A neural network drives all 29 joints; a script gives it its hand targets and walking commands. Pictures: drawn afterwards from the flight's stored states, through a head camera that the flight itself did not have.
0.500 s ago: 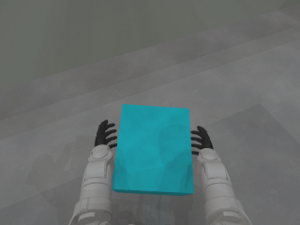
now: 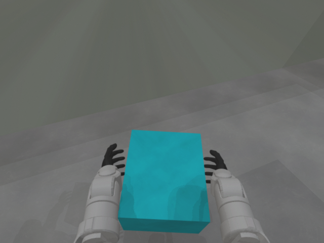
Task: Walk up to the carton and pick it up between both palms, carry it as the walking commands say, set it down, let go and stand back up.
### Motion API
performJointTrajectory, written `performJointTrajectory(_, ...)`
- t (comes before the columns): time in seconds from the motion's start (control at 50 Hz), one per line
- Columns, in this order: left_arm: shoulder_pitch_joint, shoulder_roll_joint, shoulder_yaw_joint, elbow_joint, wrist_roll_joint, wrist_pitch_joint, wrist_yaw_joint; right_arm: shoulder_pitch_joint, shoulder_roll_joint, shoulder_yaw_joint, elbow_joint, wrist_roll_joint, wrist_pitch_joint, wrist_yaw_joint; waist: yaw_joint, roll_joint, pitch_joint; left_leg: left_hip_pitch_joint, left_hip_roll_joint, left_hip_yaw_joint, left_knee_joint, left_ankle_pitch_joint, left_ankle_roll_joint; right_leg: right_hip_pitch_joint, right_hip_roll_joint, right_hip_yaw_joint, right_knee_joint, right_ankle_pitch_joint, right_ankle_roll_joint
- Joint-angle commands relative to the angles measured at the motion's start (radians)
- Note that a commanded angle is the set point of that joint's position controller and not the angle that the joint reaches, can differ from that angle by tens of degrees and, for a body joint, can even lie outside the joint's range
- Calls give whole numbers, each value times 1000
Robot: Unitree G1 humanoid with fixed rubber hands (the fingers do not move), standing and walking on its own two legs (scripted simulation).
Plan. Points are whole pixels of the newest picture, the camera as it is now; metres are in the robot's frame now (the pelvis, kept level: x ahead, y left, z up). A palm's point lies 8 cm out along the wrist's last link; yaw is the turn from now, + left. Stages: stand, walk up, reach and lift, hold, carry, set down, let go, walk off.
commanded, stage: reach and lift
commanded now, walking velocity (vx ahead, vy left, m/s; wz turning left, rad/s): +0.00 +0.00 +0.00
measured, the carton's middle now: (163, 179) +0.34 +0.03 -0.05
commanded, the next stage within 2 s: hold in 1.56 s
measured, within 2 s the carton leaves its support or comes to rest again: neither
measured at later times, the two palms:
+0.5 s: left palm (112, 170) +0.29 +0.15 +0.06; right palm (229, 177) +0.29 -0.14 +0.05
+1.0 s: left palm (110, 167) +0.30 +0.16 +0.06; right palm (227, 178) +0.29 -0.13 +0.05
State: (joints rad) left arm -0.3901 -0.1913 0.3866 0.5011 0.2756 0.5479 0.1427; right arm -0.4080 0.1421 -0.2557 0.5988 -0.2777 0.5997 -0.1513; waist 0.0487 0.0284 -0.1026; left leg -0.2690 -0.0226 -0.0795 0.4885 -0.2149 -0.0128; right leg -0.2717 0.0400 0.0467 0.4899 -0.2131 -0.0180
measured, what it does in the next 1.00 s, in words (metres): stands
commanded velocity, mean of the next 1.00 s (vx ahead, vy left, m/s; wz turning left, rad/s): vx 0.00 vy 0.00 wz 0.00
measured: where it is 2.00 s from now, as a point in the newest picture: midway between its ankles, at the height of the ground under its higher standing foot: outside the picture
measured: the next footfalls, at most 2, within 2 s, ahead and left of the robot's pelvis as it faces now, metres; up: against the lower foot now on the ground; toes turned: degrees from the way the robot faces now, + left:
none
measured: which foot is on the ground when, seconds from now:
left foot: down 0.00-1.00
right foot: down 0.00-1.00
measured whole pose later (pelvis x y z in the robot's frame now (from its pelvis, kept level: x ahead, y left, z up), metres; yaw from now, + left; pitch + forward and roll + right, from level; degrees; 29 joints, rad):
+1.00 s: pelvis +0.00 +0.02 +0.01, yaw +0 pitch -6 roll -1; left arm -0.37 -0.19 0.30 0.49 0.26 0.66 0.17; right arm -0.38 0.13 -0.26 0.53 -0.29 0.72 -0.12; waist -0.01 0.02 -0.08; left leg -0.12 -0.04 -0.08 0.43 -0.20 0.01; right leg -0.10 0.02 0.05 0.39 -0.18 0.00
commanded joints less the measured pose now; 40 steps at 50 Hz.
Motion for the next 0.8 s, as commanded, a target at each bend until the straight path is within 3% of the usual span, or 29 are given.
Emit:
performJointTrajectory(0.0,-596,-1000,-494,96,-219,45,-431,-732,970,421,-86,250,-74,412,-24,1,-262,100,-46,3,-82,119,-2,141,18,38,-95,88,-10)
performJointTrajectory(0.02,-601,-1016,-499,96,-217,57,-436,-753,1022,442,-126,245,-67,416,-26,-6,-273,112,-54,5,-87,81,3,155,22,38,-97,55,-12)
performJointTrajectory(0.04,-556,-1010,-469,141,-211,65,-438,-794,990,439,-102,255,-54,420,12,-60,-231,107,-41,-2,-95,53,6,149,19,30,-110,-1,-8)
performJointTrajectory(0.08,-626,-1001,-469,118,-207,80,-448,-752,1017,408,-76,249,-40,420,-1,-5,-223,103,-49,5,-107,41,5,192,17,35,-121,14,-16)
performJointTrajectory(0.1,-645,-971,-461,74,-224,71,-441,-795,1044,424,-93,275,-38,418,25,-44,-210,83,-47,18,-92,68,6,194,8,40,-122,40,-9)
performJointTrajectory(0.14,-685,-997,-501,56,-248,80,-448,-818,1006,422,-125,262,-39,421,-45,-22,-219,138,-38,14,-107,39,-1,168,15,26,-114,30,-11)
performJointTrajectory(0.18,-607,-1048,-563,2,-274,85,-440,-802,1025,493,-180,332,-37,422,-1,31,-395,186,-49,15,-98,228,-18,302,12,49,-118,212,-8)
performJointTrajectory(0.26,-573,-992,-525,3,-241,107,-437,-738,1018,459,-200,291,4,421,-35,-49,-226,175,-44,0,-125,170,0,236,12,28,-134,165,4)
performJointTrajectory(0.28,-581,-956,-513,14,-257,106,-435,-755,1063,473,-209,323,8,421,34,-104,-208,139,-56,6,-118,141,13,243,16,25,-134,137,15)
performJointTrajectory(0.3,-608,-990,-506,37,-250,110,-432,-736,1008,441,-170,289,17,429,-33,-32,-206,151,-38,1,-140,105,8,240,20,36,-132,113,-2)
performJointTrajectory(0.32,-570,-989,-503,84,-252,120,-436,-720,1006,415,-136,269,27,424,-13,-59,-120,126,-42,-5,-134,51,9,212,27,9,-131,38,-2)
performJointTrajectory(0.38,-604,-1044,-583,25,-283,105,-435,-843,978,473,-262,314,-11,426,-59,-20,-290,147,-42,-3,-117,175,-14,297,33,18,-117,169,4)
performJointTrajectory(0.42,-614,-1001,-547,30,-260,103,-431,-777,1018,454,-176,309,13,433,-43,-26,-281,162,-42,3,-121,126,-10,257,31,13,-123,128,4)
performJointTrajectory(0.44,-687,-988,-559,4,-284,101,-437,-743,1031,414,-133,299,19,432,-71,-37,-222,133,-48,14,-127,90,-7,255,22,20,-133,117,-4)
performJointTrajectory(0.46,-696,-955,-523,52,-248,95,-438,-798,1008,427,-129,298,13,439,-14,-41,-242,86,-43,22,-125,21,2,269,5,29,-128,40,1)
performJointTrajectory(0.48,-660,-1006,-544,49,-262,96,-432,-821,991,431,-162,305,8,440,-37,-17,-201,97,-44,10,-129,49,5,248,14,24,-117,56,0)
performJointTrajectory(0.5,-656,-970,-487,89,-227,102,-435,-808,1016,417,-131,300,15,453,5,-22,-198,117,-47,17,-139,8,7,217,19,14,-134,8,0)
performJointTrajectory(0.52,-669,-999,-505,98,-255,106,-435,-848,1007,428,-149,305,8,447,-25,-43,-193,96,-47,24,-137,-16,7,239,21,13,-137,-5,2)
performJointTrajectory(0.56,-748,-1019,-551,56,-285,88,-437,-857,972,409,-140,316,-14,447,-60,17,-231,163,-33,14,-123,14,-9,179,21,17,-130,13,-11)
performJointTrajectory(0.58,-714,-945,-490,97,-238,87,-434,-817,1021,400,-72,297,0,453,-7,-59,-250,122,-44,24,-124,23,8,226,10,9,-145,30,4)
performJointTrajectory(0.6,-692,-987,-500,104,-240,91,-438,-821,1013,398,-95,292,3,450,-43,-4,-223,128,-47,27,-127,24,8,231,2,26,-139,38,2)
performJointTrajectory(0.62,-668,-973,-473,141,-235,98,-438,-798,1025,401,-69,290,12,451,-11,-37,-202,106,-42,23,-139,9,10,237,4,18,-135,15,3)
performJointTrajectory(0.64,-680,-958,-442,161,-229,95,-443,-840,1013,400,-104,308,7,448,-19,-63,-218,163,-52,26,-127,17,17,184,6,17,-157,26,9)
performJointTrajectory(0.66,-696,-992,-489,77,-253,84,-440,-827,1036,397,-116,297,7,441,-28,-62,-231,159,-43,18,-119,65,13,210,9,24,-151,39,4)
performJointTrajectory(0.68,-686,-975,-456,138,-221,95,-442,-879,1007,397,-133,304,4,439,-7,-8,-229,128,-50,30,-125,26,9,225,8,20,-144,24,0)
performJointTrajectory(0.7,-680,-970,-459,108,-223,93,-437,-838,1019,416,-125,315,9,444,-11,-31,-244,157,-48,24,-134,38,12,224,9,25,-144,48,8)
performJointTrajectory(0.72,-726,-1031,-526,70,-265,96,-441,-831,984,385,-151,288,2,444,-73,-7,-233,144,-40,3,-143,38,0,226,35,0,-138,54,-4)
performJointTrajectory(0.74,-703,-998,-494,104,-236,93,-433,-886,960,392,-152,293,-3,448,-37,2,-272,122,-36,6,-141,47,-4,256,20,17,-127,64,-1)
performJointTrajectory(0.78,-729,-1026,-521,79,-272,88,-434,-831,990,391,-142,300,1,448,-58,-10,-242,180,-41,11,-127,2,-3,194,23,15,-145,-6,-8)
